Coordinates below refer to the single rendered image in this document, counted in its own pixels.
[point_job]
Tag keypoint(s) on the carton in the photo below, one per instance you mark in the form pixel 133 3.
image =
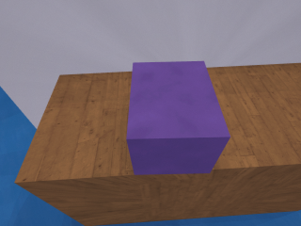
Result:
pixel 175 123

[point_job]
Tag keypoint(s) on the pedestal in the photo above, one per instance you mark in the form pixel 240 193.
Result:
pixel 79 161

